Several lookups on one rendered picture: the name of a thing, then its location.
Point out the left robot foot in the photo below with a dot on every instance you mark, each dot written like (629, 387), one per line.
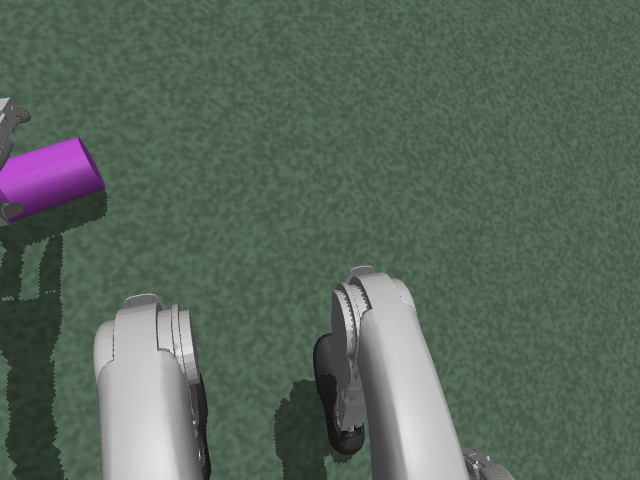
(202, 441)

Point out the left robot hand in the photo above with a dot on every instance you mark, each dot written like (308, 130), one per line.
(10, 117)

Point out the can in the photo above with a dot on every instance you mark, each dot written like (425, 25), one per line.
(49, 176)

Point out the right robot hand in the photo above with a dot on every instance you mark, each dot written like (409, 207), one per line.
(480, 467)

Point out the right robot foot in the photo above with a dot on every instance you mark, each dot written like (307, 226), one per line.
(343, 442)

